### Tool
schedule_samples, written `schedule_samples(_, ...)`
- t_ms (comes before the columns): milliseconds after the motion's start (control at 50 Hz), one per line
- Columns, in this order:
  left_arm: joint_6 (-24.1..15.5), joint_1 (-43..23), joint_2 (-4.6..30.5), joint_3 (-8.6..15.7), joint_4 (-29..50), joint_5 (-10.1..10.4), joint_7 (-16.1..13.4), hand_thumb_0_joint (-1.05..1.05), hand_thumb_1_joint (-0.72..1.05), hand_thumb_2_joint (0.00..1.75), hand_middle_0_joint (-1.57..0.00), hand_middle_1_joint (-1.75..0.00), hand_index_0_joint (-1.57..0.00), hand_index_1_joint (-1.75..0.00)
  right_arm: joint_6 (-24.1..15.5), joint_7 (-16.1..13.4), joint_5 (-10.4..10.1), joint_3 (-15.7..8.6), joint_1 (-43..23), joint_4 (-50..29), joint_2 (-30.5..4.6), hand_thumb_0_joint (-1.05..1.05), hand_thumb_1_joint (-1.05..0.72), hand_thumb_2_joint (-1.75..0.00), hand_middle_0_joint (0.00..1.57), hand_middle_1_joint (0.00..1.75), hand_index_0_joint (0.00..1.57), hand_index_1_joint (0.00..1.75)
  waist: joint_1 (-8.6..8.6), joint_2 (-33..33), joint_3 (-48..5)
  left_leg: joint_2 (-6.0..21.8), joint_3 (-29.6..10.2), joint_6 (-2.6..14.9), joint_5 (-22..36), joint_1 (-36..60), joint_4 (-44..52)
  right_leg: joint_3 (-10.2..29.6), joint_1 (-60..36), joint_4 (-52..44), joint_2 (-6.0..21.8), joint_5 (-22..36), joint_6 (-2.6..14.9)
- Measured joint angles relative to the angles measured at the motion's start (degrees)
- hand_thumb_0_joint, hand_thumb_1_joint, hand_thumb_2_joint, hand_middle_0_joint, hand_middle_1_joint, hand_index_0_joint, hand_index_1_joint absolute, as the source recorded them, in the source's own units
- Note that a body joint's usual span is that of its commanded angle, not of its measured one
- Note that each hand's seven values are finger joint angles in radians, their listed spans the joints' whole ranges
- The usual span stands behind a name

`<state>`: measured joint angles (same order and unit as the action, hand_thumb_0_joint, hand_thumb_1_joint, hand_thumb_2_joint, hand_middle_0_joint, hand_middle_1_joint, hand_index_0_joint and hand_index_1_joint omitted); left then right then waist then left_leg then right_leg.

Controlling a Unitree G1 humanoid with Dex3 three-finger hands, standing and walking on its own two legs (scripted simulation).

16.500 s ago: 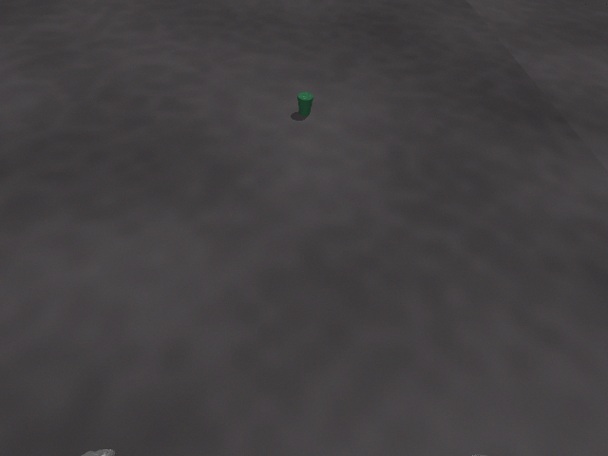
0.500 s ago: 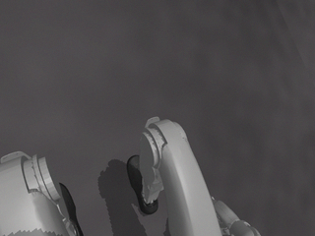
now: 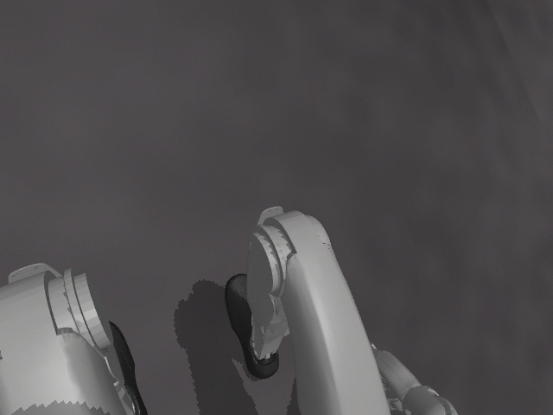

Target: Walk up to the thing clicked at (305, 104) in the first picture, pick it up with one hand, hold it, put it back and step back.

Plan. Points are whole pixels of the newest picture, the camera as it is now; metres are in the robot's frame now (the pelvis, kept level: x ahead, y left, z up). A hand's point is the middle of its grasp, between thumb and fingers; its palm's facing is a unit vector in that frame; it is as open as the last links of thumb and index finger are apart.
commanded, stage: settle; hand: left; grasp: from above
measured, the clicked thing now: out of the picture +0.45 +0.35 -0.24
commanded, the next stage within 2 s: lift in 0.72 s
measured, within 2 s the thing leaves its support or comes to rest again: leaves its support in 0.22 s
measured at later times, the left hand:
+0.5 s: hand out of the picture +0.44 +0.36 -0.12, palm faces -0.43 -0.10 -0.90, open 11.7 cm
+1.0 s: hand out of the picture +0.43 +0.36 -0.07, palm faces -0.41 -0.11 -0.90, open 11.7 cm
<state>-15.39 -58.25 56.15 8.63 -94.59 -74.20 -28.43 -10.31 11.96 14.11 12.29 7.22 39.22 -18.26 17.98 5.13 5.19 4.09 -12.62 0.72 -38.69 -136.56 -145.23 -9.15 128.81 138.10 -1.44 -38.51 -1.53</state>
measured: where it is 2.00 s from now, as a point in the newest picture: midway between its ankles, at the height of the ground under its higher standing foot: (194, 370)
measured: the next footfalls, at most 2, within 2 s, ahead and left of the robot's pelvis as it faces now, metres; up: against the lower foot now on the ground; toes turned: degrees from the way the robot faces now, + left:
none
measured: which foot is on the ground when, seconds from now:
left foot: down 0.00-1.00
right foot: down 0.00-1.00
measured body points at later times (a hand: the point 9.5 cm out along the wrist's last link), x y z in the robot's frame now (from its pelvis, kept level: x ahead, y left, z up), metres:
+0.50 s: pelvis +0.00 +0.00 +0.04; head +0.24 +0.09 +0.41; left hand +0.45 +0.36 -0.07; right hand +0.11 -0.26 -0.06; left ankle +0.07 +0.13 -0.26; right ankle +0.11 -0.12 -0.26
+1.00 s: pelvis -0.01 +0.00 +0.06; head +0.22 +0.09 +0.44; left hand +0.45 +0.36 -0.02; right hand +0.07 -0.27 -0.04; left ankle +0.07 +0.13 -0.26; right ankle +0.11 -0.12 -0.26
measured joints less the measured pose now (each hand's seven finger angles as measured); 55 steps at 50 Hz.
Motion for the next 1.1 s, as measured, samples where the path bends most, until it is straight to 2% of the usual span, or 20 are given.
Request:
schedule_samples(60, 0.64, 1.18, -0.96, -0.07, 2.18, 0.25, 0.45, 0.00, -0.34, 1.02, -0.51, -1.14, -0.32, -1.14, 0.17, 0.06, -0.25, -0.48, 0.26, 0.35, 0.21, 0.00, -0.91, -0.90, 0.20, 0.30, 0.20, 0.30, -0.36, -0.19, -0.31, -0.03, 0.08, -0.04, -0.11, -0.03, 0.16, 0.05, 0.05, -0.10, 0.04, -0.15, 0.03)
schedule_samples(160, 1.53, 4.31, -3.17, 1.16, 7.52, 0.92, 1.42, 0.00, -0.32, 1.01, -0.51, -1.14, -0.33, -1.14, 0.68, 0.33, -0.97, -1.92, 0.97, 0.90, 0.68, 0.00, -0.92, -0.90, 0.20, 0.30, 0.20, 0.30, -1.23, -0.86, -1.35, -0.17, 0.48, -0.09, -0.28, -0.28, 0.68, 0.33, 0.31, -0.36, 0.25, -0.58, 0.10)
schedule_samples(280, 3.55, 8.96, -7.07, 1.53, 17.00, 3.09, 3.93, 0.00, -0.29, 0.99, -0.50, -1.12, -0.33, -1.10, 1.99, 0.44, -2.86, -4.77, 1.60, 1.40, 1.66, 0.00, -0.92, -0.90, 0.20, 0.30, 0.20, 0.30, -2.68, -2.00, -3.39, -0.32, 1.73, -0.12, -0.59, 0.02, 2.49, 1.21, 0.31, -1.36, 0.71, -1.42, 0.31)
schedule_samples(360, 5.40, 10.87, -9.45, 0.16, 22.91, 5.14, 6.30, 0.01, -0.29, 0.98, -0.51, -1.10, -0.34, -1.07, 3.33, 0.08, -4.52, -6.76, 1.33, 1.51, 2.16, 0.00, -0.92, -0.90, 0.20, 0.30, 0.20, 0.30, -3.83, -2.78, -5.14, -0.25, 2.98, -0.07, -0.79, 1.02, 4.51, 2.11, -0.19, -2.65, 0.97, -1.90, 0.42)
schedule_samples(420, 6.61, 10.19, -10.37, -1.27, 23.95, 6.21, 8.37, 0.01, -0.30, 0.97, -0.52, -1.10, -0.35, -1.07, 4.41, -0.48, -5.41, -7.73, 0.42, 1.49, 2.31, 0.00, -0.92, -0.90, 0.20, 0.30, 0.20, 0.30, -4.39, -3.35, -6.03, -0.21, 3.78, -0.04, -0.73, 2.26, 6.29, 2.66, -1.09, -3.95, 1.14, -2.02, 0.52)
schedule_samples(540, 7.77, 7.56, -10.45, -3.23, 22.85, 7.60, 13.83, 0.00, -0.31, 0.99, -0.52, -1.10, -0.36, -1.07, 6.11, -1.76, -6.44, -8.30, -0.81, 0.15, 1.90, 0.00, -0.92, -0.90, 0.20, 0.30, 0.20, 0.30, -5.01, -4.58, -6.48, -0.10, 4.43, 0.13, -0.22, 4.70, 9.34, 2.99, -3.26, -6.77, 1.20, -1.50, 0.53)
schedule_samples(660, 5.92, 6.59, -10.35, -3.91, 23.42, 7.85, 17.84, 0.00, -0.33, 1.03, -0.53, -1.11, -0.36, -1.07, 8.05, -2.95, -7.18, -8.17, 0.07, -0.48, 1.25, 0.00, -0.92, -0.90, 0.20, 0.30, 0.20, 0.30, -5.55, -4.86, -6.37, -0.13, 4.82, 0.31, 0.59, 6.02, 10.95, 3.21, -4.52, -8.28, 1.27, -0.77, 0.45)
schedule_samples(760, 3.83, 6.98, -10.27, -3.49, 24.86, 7.11, 18.60, 0.00, -0.34, 1.04, -0.53, -1.11, -0.37, -1.07, 9.34, -3.72, -7.55, -8.35, 1.51, -0.41, 1.19, 0.00, -0.92, -0.90, 0.20, 0.30, 0.20, 0.30, -5.63, -4.66, -6.26, -0.38, 4.97, 0.47, 1.40, 5.98, 11.32, 3.31, -4.71, -8.62, 1.48, -0.19, 0.32)
schedule_samples(900, 3.55, 7.75, -10.75, -3.71, 27.09, 5.98, 17.29, 0.00, -0.36, 1.06, -0.54, -1.10, -0.38, -1.07, 10.21, -4.34, -8.15, -9.07, 3.03, 0.08, 1.99, 0.00, -0.92, -0.90, 0.20, 0.30, 0.20, 0.30, -5.33, -4.50, -6.70, -0.69, 5.72, 0.75, 2.44, 6.02, 12.19, 3.92, -4.78, -9.11, 1.85, 0.43, 0.14)
schedule_samples(1000, 5.86, 9.15, -11.95, -3.56, 29.53, 8.09, 18.19, -0.01, -0.37, 1.07, -0.55, -1.10, -0.38, -1.07, 10.53, -4.80, -9.04, -10.08, 3.91, -0.32, 2.91, 0.01, -0.93, -0.90, 0.20, 0.30, 0.20, 0.30, -5.47, -4.96, -8.17, -0.65, 6.41, 0.82, 2.70, 7.12, 14.15, 4.42, -5.52, -10.72, 1.93, 0.68, 0.14)
schedule_samples(1100, 7.89, 10.95, -13.68, -4.93, 31.14, 9.89, 20.85, -0.01, -0.37, 1.07, -0.55, -1.10, -0.39, -1.07, 11.26, -5.46, -10.09, -10.64, 4.17, -0.39, 3.26, 0.01, -0.93, -0.91, 0.20, 0.30, 0.21, 0.30, -6.32, -5.92, -10.39, -0.42, 7.27, 0.95, 2.43, 9.85, 17.37, 5.00, -7.73, -13.68, 1.86, 0.59, 0.04)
